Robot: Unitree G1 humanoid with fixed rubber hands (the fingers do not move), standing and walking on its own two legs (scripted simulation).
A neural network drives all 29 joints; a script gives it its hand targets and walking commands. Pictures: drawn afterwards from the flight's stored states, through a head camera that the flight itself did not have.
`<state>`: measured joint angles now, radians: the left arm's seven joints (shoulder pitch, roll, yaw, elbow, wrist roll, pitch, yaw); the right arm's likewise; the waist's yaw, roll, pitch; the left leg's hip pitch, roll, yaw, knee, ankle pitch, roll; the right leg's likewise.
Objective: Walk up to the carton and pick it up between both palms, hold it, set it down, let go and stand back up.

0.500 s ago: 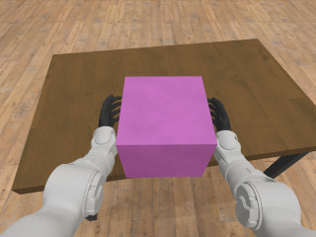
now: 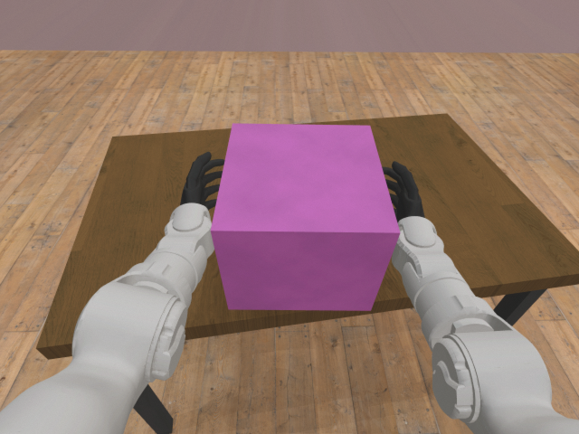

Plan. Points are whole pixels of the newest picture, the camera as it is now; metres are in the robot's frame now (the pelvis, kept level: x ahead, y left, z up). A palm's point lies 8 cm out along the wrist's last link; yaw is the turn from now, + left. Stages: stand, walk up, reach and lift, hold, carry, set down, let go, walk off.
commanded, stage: reach and lift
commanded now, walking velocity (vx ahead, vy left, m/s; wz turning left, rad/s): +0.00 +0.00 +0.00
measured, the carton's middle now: (300, 215) +0.44 -0.01 +0.09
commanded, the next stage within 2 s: hold in 1.64 s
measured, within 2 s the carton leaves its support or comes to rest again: neither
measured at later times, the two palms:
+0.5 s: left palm (192, 194) +0.42 +0.14 +0.16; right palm (418, 201) +0.41 -0.16 +0.16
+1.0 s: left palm (189, 203) +0.39 +0.14 +0.17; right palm (429, 216) +0.37 -0.17 +0.16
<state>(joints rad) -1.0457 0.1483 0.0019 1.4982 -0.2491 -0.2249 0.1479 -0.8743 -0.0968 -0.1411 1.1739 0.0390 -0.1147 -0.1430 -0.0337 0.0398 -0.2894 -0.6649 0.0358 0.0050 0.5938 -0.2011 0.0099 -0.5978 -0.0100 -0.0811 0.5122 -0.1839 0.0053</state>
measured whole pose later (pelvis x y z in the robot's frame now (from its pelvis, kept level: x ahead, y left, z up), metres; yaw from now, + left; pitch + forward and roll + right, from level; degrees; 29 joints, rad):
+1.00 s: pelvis +0.02 -0.01 +0.02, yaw +1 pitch -1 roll -1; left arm -0.57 -0.02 0.21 0.34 0.16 0.49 0.11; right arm -0.54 -0.09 -0.03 0.53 0.19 0.27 -0.17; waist -0.07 -0.03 -0.08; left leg -0.21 0.02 -0.01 0.39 -0.16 0.00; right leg -0.14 0.00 -0.05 0.29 -0.14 0.01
